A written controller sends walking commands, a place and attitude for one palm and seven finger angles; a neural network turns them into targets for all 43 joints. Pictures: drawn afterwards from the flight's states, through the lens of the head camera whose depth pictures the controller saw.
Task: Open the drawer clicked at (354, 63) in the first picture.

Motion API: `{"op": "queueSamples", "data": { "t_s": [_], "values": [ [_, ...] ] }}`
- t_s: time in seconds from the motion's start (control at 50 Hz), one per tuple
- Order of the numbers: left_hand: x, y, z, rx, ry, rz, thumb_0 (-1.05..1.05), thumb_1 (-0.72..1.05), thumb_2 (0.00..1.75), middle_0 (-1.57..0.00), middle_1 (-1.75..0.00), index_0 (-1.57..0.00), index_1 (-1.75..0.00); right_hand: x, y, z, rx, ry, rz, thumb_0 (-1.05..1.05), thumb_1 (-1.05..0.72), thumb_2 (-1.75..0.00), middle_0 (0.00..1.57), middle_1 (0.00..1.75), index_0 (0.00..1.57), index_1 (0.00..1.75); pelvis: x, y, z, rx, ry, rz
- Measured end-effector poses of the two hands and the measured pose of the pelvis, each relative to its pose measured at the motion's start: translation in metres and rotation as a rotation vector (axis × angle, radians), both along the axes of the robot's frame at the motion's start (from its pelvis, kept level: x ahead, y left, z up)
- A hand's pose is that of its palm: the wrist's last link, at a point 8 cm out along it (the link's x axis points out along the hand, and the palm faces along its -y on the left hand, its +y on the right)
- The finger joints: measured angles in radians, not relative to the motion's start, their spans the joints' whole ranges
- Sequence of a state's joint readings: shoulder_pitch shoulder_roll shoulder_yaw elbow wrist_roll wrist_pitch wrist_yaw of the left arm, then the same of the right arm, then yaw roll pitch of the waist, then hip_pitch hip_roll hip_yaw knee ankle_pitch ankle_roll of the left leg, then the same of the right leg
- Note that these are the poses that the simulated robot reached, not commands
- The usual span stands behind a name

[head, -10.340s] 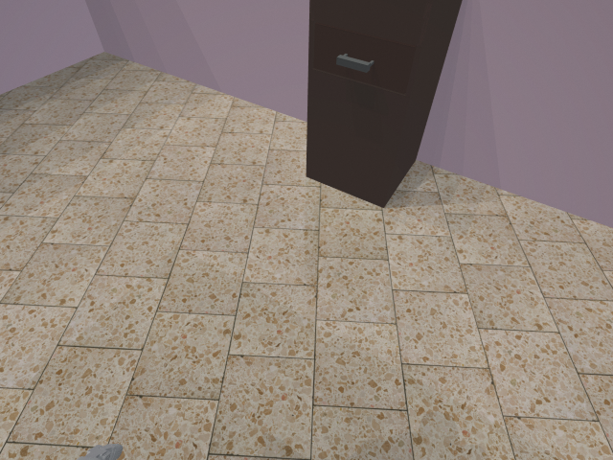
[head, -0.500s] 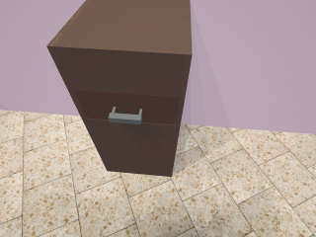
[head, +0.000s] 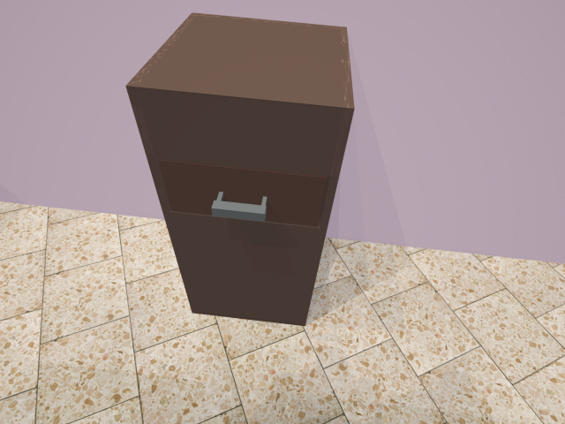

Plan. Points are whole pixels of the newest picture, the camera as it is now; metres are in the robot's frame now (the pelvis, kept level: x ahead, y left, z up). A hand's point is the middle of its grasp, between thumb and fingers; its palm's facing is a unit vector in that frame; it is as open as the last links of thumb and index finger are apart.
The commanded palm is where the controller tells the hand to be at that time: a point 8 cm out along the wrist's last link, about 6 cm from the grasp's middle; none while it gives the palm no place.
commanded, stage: come to a stop and stand still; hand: left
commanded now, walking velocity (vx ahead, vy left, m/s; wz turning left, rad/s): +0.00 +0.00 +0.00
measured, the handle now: (240, 204) +0.61 +0.12 -0.11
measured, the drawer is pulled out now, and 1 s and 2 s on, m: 0.00 0.00 0.00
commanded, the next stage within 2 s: look again from close up in 0.18 s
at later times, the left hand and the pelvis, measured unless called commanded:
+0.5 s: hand out of the picture -0.04 +0.16 -0.18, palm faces +0.04 -0.99 -0.13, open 7.4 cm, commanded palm none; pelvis +0.00 +0.01 +0.00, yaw +0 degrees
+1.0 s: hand out of the picture +0.00 +0.16 -0.17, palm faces +0.01 -0.99 -0.15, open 7.4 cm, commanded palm none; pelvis +0.02 +0.01 +0.01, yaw -1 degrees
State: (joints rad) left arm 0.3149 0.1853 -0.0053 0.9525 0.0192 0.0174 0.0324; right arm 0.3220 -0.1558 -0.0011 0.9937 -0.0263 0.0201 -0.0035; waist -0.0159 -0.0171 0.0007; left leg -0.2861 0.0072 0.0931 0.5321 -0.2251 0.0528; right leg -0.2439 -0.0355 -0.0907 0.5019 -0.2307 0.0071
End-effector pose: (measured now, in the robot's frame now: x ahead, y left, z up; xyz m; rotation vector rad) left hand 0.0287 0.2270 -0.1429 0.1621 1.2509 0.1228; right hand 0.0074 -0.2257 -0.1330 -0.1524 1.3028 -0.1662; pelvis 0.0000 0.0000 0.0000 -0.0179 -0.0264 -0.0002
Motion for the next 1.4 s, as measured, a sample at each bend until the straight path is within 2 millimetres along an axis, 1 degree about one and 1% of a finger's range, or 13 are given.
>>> {"op": "queueSamples", "data": {
  "t_s": [0.12,0.2,0.28,0.36,0.44,0.54,0.78,1.02,1.12,1.18,1.26,1.32,1.4],
  "values": [
    [-0.049,0.002,-0.003,-0.006,0.123,0.035,0.00,0.91,0.90,-0.20,-0.30,-0.20,-0.30,-0.014,0.009,-0.002,0.014,0.045,-0.012,0.01,-0.91,-0.90,0.20,0.30,0.20,0.30,-0.003,0.005,0.002,-0.001,-0.001,0.000],
    [-0.072,-0.001,-0.003,-0.017,0.180,0.055,0.00,0.91,0.90,-0.20,-0.30,-0.20,-0.30,-0.018,0.014,-0.003,0.020,0.063,-0.015,0.01,-0.91,-0.90,0.20,0.30,0.20,0.30,-0.004,0.008,0.002,-0.002,-0.001,0.000],
    [-0.085,-0.006,-0.004,-0.032,0.214,0.066,0.00,0.91,0.90,-0.20,-0.30,-0.20,-0.30,-0.019,0.019,-0.003,0.023,0.071,-0.020,0.01,-0.91,-0.90,0.20,0.30,0.20,0.30,-0.005,0.010,0.003,-0.002,0.000,-0.001],
    [-0.089,-0.011,-0.004,-0.047,0.224,0.071,0.00,0.90,0.90,-0.20,-0.30,-0.20,-0.30,-0.020,0.021,-0.004,0.022,0.076,-0.024,0.01,-0.91,-0.90,0.20,0.30,0.20,0.30,-0.005,0.013,0.003,-0.002,0.002,-0.002],
    [-0.084,-0.015,-0.005,-0.057,0.216,0.070,0.00,0.90,0.90,-0.20,-0.30,-0.20,-0.30,-0.020,0.023,-0.004,0.024,0.079,-0.029,0.01,-0.91,-0.90,0.20,0.30,0.20,0.30,-0.004,0.014,0.003,0.000,0.003,-0.002],
    [-0.073,-0.016,-0.005,-0.060,0.192,0.065,0.00,0.90,0.90,-0.20,-0.30,-0.20,-0.30,-0.020,0.026,-0.005,0.028,0.082,-0.034,0.01,-0.92,-0.90,0.20,0.30,0.20,0.30,-0.002,0.015,0.004,0.002,0.003,-0.003],
    [-0.046,-0.012,-0.003,-0.044,0.154,0.047,0.00,0.90,0.90,-0.20,-0.30,-0.20,-0.30,-0.021,0.030,-0.006,0.045,0.099,-0.051,0.01,-0.91,-0.90,0.20,0.30,0.20,0.30,0.006,0.014,0.005,0.004,0.009,-0.008],
    [-0.032,-0.013,-0.003,-0.046,0.167,0.037,0.00,0.90,0.90,-0.20,-0.30,-0.20,-0.30,-0.013,0.030,-0.005,0.047,0.116,-0.062,0.01,-0.91,-0.90,0.20,0.30,0.20,0.30,0.020,0.012,0.005,0.009,0.014,-0.014],
    [-0.028,-0.018,-0.003,-0.050,0.198,0.037,0.00,0.91,0.90,-0.20,-0.30,-0.20,-0.30,-0.006,0.023,-0.008,0.042,0.124,-0.083,0.01,-0.91,-0.90,0.20,0.30,0.20,0.30,0.034,0.006,0.004,0.018,0.021,-0.024],
    [-0.023,-0.023,-0.002,-0.046,0.216,0.038,0.00,0.91,0.90,-0.20,-0.30,-0.20,-0.30,-0.001,0.014,-0.010,0.038,0.127,-0.096,0.01,-0.91,-0.90,0.20,0.30,0.20,0.30,0.044,-0.001,0.002,0.023,0.025,-0.032],
    [-0.011,-0.035,0.000,-0.039,0.226,0.046,0.00,0.91,0.90,-0.20,-0.30,-0.20,-0.30,0.009,-0.002,-0.013,0.034,0.138,-0.106,0.01,-0.91,-0.90,0.20,0.30,0.20,0.30,0.060,-0.014,0.001,0.019,0.032,-0.035],
    [0.000,-0.045,0.000,-0.033,0.216,0.061,0.00,0.91,0.90,-0.20,-0.30,-0.20,-0.30,0.021,-0.013,-0.015,0.027,0.150,-0.092,0.01,-0.91,-0.90,0.20,0.30,0.20,0.30,0.071,-0.024,-0.001,0.010,0.036,-0.028],
    [0.013,-0.059,-0.003,-0.040,0.211,0.072,0.00,0.90,0.90,-0.20,-0.30,-0.20,-0.30,0.046,-0.021,-0.014,0.018,0.146,-0.073,0.01,-0.91,-0.90,0.20,0.30,0.20,0.30,0.083,-0.030,-0.001,0.006,0.038,-0.017]
  ]
}}
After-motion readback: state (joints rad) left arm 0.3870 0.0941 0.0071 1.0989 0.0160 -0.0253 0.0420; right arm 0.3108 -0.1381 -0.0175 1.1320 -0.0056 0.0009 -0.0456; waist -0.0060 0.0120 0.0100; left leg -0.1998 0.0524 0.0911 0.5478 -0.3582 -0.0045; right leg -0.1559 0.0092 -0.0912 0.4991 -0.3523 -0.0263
